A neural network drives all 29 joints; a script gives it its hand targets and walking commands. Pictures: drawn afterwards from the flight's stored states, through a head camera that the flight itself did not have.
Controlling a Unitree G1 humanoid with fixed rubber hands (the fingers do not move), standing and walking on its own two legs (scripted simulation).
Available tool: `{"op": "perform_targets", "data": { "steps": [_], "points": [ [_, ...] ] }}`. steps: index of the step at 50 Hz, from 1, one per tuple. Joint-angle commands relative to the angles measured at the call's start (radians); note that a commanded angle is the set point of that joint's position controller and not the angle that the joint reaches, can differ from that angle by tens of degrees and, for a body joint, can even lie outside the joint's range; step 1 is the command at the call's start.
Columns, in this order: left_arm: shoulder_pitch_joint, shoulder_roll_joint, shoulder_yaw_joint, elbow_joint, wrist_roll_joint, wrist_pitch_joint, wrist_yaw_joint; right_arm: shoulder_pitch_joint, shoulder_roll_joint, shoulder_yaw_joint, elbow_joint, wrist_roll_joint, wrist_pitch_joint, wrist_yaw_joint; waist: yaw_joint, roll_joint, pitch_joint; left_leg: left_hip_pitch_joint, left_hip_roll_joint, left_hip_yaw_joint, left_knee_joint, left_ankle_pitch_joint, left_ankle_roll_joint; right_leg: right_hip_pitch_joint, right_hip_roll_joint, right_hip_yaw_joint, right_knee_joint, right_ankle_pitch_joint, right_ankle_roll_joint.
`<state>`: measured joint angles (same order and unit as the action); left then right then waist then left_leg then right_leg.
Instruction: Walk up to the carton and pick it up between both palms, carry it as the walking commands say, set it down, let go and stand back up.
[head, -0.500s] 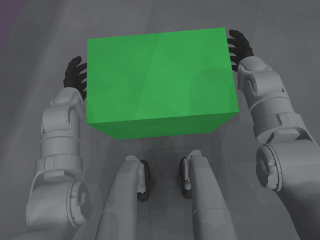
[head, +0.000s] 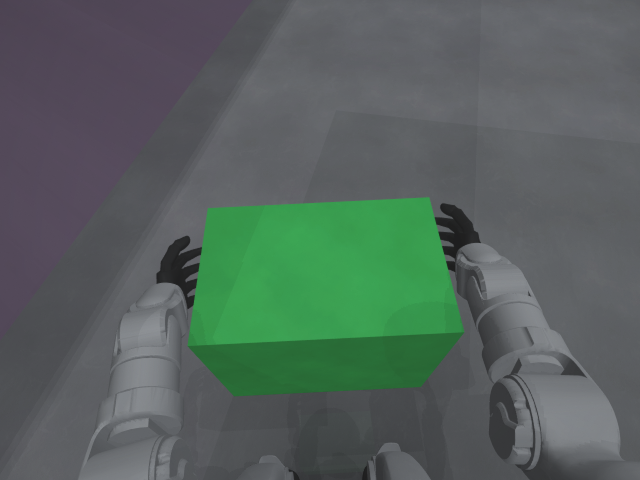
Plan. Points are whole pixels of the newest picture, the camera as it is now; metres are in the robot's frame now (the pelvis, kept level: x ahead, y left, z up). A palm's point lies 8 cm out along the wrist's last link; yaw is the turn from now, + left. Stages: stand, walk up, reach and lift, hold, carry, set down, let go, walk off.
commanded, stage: reach and lift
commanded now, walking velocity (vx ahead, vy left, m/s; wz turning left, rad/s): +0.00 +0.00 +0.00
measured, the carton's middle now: (323, 305) +0.38 +0.02 -0.06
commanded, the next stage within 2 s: none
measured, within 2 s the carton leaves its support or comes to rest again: neither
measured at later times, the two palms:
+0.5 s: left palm (150, 279) +0.35 +0.22 +0.07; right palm (473, 245) +0.39 -0.17 +0.06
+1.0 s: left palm (157, 270) +0.35 +0.20 +0.09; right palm (493, 248) +0.37 -0.19 +0.08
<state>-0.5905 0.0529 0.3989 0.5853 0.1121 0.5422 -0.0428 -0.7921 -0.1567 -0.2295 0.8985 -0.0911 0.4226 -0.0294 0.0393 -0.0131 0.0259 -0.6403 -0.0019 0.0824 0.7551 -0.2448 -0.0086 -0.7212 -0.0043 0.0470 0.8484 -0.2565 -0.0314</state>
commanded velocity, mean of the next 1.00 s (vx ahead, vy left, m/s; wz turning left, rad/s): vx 0.00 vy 0.00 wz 0.00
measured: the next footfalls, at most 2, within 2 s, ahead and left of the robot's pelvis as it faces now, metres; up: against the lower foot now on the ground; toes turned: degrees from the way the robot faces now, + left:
none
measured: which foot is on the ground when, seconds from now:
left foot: down 0.00-1.00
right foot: down 0.00-1.00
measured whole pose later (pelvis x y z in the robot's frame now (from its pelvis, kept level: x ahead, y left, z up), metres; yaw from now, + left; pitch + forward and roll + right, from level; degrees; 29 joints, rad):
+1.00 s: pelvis +0.05 +0.02 +0.04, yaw -1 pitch -4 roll +2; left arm -0.34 0.00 0.31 0.34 0.13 0.73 -0.05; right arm -0.49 -0.07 -0.25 0.60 -0.16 0.61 0.03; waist 0.00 -0.01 0.00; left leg -0.20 0.00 0.08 0.50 -0.23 -0.01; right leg -0.27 0.00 0.05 0.58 -0.24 -0.02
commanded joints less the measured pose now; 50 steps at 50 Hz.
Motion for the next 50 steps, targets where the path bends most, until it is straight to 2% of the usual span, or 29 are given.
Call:
{"op": "perform_targets", "data": {
  "steps": [1,2,4,6,7,9,10,11,12,14,15,17,20,21,22,24,26,28,30,32,34,35,36,41,42,45,46,47,50],
  "points": [
    [-0.803,-1.032,-0.406,-0.087,-0.118,-0.053,-0.290,-0.498,1.119,0.204,-0.127,0.070,-0.019,0.453,0.065,-0.050,-0.639,0.302,-0.061,-0.143,-0.262,-0.128,-0.011,0.347,0.073,0.043,-0.327,-0.091,-0.013],
    [-0.808,-1.029,-0.425,-0.125,-0.127,-0.054,-0.290,-0.466,1.123,0.219,-0.136,0.075,-0.016,0.457,0.071,-0.033,-0.659,0.327,-0.064,-0.136,-0.261,-0.072,-0.014,0.378,0.076,0.044,-0.328,-0.038,-0.012],
    [-0.754,-1.018,-0.427,-0.115,-0.116,-0.042,-0.289,-0.420,1.132,0.219,-0.132,0.067,-0.004,0.460,0.068,-0.034,-0.625,0.340,-0.064,-0.131,-0.277,-0.017,-0.011,0.391,0.088,0.034,-0.332,0.009,-0.011],
    [-0.760,-1.028,-0.492,-0.207,-0.146,-0.040,-0.285,-0.386,1.158,0.278,-0.191,0.095,-0.002,0.460,0.068,-0.012,-0.698,0.414,-0.071,-0.120,-0.287,0.100,-0.012,0.448,0.098,0.028,-0.337,0.117,-0.016],
    [-0.714,-1.034,-0.518,-0.219,-0.162,-0.035,-0.283,-0.379,1.152,0.315,-0.247,0.108,0.003,0.457,0.069,-0.039,-0.722,0.448,-0.072,-0.123,-0.286,0.188,-0.008,0.471,0.110,0.020,-0.336,0.191,-0.009],
    [-0.705,-1.031,-0.588,-0.350,-0.195,-0.025,-0.275,-0.340,1.179,0.384,-0.325,0.152,0.013,0.449,0.067,-0.011,-0.802,0.509,-0.071,-0.123,-0.290,0.326,-0.012,0.524,0.117,0.023,-0.339,0.298,-0.011],
    [-0.679,-1.045,-0.634,-0.393,-0.220,-0.014,-0.272,-0.342,1.162,0.427,-0.407,0.170,0.015,0.439,0.049,-0.014,-0.836,0.540,-0.074,-0.126,-0.294,0.394,-0.014,0.569,0.122,0.025,-0.347,0.357,-0.006],
    [-0.632,-1.023,-0.640,-0.402,-0.216,-0.002,-0.270,-0.337,1.158,0.451,-0.445,0.178,0.024,0.431,0.067,-0.004,-0.820,0.550,-0.075,-0.126,-0.296,0.435,-0.011,0.583,0.118,0.035,-0.358,0.394,-0.005],
    [-0.620,-0.994,-0.641,-0.421,-0.214,0.007,-0.266,-0.317,1.159,0.464,-0.445,0.180,0.038,0.428,0.075,-0.009,-0.767,0.541,-0.074,-0.128,-0.307,0.440,-0.010,0.578,0.116,0.036,-0.369,0.392,-0.001],
    [-0.590,-0.991,-0.660,-0.428,-0.225,0.027,-0.262,-0.302,1.140,0.490,-0.484,0.176,0.063,0.416,0.064,-0.044,-0.696,0.555,-0.074,-0.131,-0.321,0.389,-0.004,0.573,0.117,0.031,-0.391,0.337,0.003],
    [-0.592,-0.986,-0.654,-0.432,-0.218,0.033,-0.261,-0.290,1.122,0.485,-0.490,0.164,0.069,0.415,0.061,-0.033,-0.660,0.538,-0.077,-0.127,-0.328,0.354,-0.006,0.570,0.116,0.028,-0.396,0.308,0.002],
    [-0.573,-1.032,-0.727,-0.506,-0.255,0.045,-0.256,-0.270,1.134,0.546,-0.564,0.198,0.084,0.409,0.047,-0.008,-0.729,0.598,-0.076,-0.136,-0.332,0.423,-0.011,0.628,0.116,0.031,-0.403,0.362,0.001],
    [-0.527,-1.004,-0.705,-0.476,-0.231,0.072,-0.249,-0.270,1.106,0.531,-0.587,0.184,0.112,0.401,0.049,-0.013,-0.626,0.596,-0.075,-0.141,-0.352,0.376,-0.005,0.593,0.115,0.031,-0.428,0.304,0.004],
    [-0.556,-0.992,-0.711,-0.503,-0.237,0.079,-0.244,-0.243,1.094,0.516,-0.560,0.175,0.125,0.398,0.023,-0.011,-0.585,0.601,-0.073,-0.143,-0.358,0.345,-0.007,0.570,0.118,0.019,-0.426,0.266,0.006],
    [-0.557,-0.992,-0.704,-0.501,-0.232,0.087,-0.241,-0.221,1.102,0.504,-0.533,0.167,0.139,0.401,0.022,-0.010,-0.554,0.597,-0.068,-0.146,-0.366,0.325,-0.006,0.566,0.116,0.016,-0.435,0.241,0.004],
    [-0.567,-1.002,-0.730,-0.517,-0.238,0.103,-0.243,-0.232,1.103,0.519,-0.569,0.173,0.145,0.401,0.015,0.009,-0.580,0.618,-0.067,-0.143,-0.374,0.319,-0.011,0.601,0.112,0.014,-0.445,0.236,0.003],
    [-0.524,-0.979,-0.679,-0.428,-0.201,0.123,-0.244,-0.233,1.105,0.486,-0.524,0.147,0.169,0.398,0.024,-0.024,-0.488,0.583,-0.066,-0.142,-0.387,0.224,-0.003,0.585,0.103,0.020,-0.464,0.170,0.008],
    [-0.568,-1.004,-0.701,-0.443,-0.213,0.127,-0.247,-0.238,1.101,0.474,-0.527,0.145,0.171,0.400,-0.003,-0.001,-0.472,0.593,-0.063,-0.145,-0.400,0.190,-0.006,0.580,0.104,0.013,-0.468,0.140,0.002],
    [-0.585,-1.023,-0.719,-0.438,-0.224,0.132,-0.250,-0.226,1.101,0.465,-0.511,0.141,0.177,0.404,-0.025,0.004,-0.452,0.599,-0.054,-0.147,-0.412,0.180,-0.011,0.586,0.100,0.007,-0.475,0.140,0.000],
    [-0.564,-1.011,-0.707,-0.423,-0.211,0.137,-0.252,-0.238,1.100,0.454,-0.505,0.137,0.185,0.405,-0.018,0.002,-0.421,0.573,-0.053,-0.149,-0.426,0.151,-0.008,0.601,0.102,0.005,-0.481,0.124,0.000],
    [-0.592,-1.034,-0.726,-0.410,-0.221,0.138,-0.255,-0.250,1.096,0.445,-0.514,0.130,0.183,0.402,-0.044,-0.002,-0.414,0.577,-0.049,-0.154,-0.425,0.136,-0.008,0.600,0.102,0.003,-0.478,0.123,0.001],
    [-0.604,-1.022,-0.714,-0.408,-0.215,0.140,-0.257,-0.223,1.090,0.412,-0.471,0.113,0.192,0.405,-0.051,-0.008,-0.380,0.555,-0.045,-0.156,-0.433,0.097,-0.010,0.589,0.102,0.001,-0.480,0.098,-0.001],
    [-0.636,-1.035,-0.723,-0.413,-0.219,0.137,-0.260,-0.255,1.094,0.417,-0.481,0.120,0.184,0.408,-0.046,0.025,-0.409,0.542,-0.043,-0.157,-0.435,0.097,-0.011,0.621,0.102,0.002,-0.475,0.113,-0.004],
    [-0.626,-1.035,-0.727,-0.380,-0.210,0.137,-0.268,-0.257,1.097,0.400,-0.480,0.114,0.189,0.404,-0.073,0.008,-0.377,0.513,-0.045,-0.156,-0.439,0.047,-0.007,0.628,0.096,0.002,-0.478,0.103,-0.002],
    [-0.643,-1.035,-0.726,-0.383,-0.202,0.136,-0.267,-0.244,1.099,0.381,-0.451,0.106,0.193,0.405,-0.082,0.035,-0.372,0.509,-0.043,-0.152,-0.442,0.038,-0.010,0.625,0.097,-0.001,-0.477,0.104,-0.003],
    [-0.635,-1.049,-0.757,-0.421,-0.223,0.125,-0.265,-0.254,1.109,0.426,-0.511,0.143,0.185,0.410,-0.072,0.040,-0.451,0.550,-0.048,-0.151,-0.425,0.127,-0.017,0.653,0.094,0.001,-0.470,0.176,-0.001],
    [-0.612,-1.043,-0.741,-0.398,-0.215,0.127,-0.265,-0.267,1.101,0.424,-0.525,0.137,0.186,0.407,-0.064,0.012,-0.444,0.553,-0.050,-0.155,-0.422,0.118,-0.013,0.642,0.092,0.005,-0.476,0.162,0.000],
    [-0.610,-1.044,-0.751,-0.409,-0.221,0.127,-0.267,-0.277,1.106,0.437,-0.546,0.147,0.186,0.409,-0.055,0.016,-0.446,0.551,-0.052,-0.149,-0.417,0.146,-0.013,0.647,0.095,0.004,-0.480,0.180,0.002],
    [-0.600,-1.048,-0.745,-0.409,-0.216,0.126,-0.263,-0.259,1.112,0.435,-0.535,0.149,0.195,0.409,-0.065,0.020,-0.444,0.567,-0.057,-0.146,-0.415,0.145,-0.014,0.633,0.091,0.006,-0.482,0.183,0.004]
  ]
}}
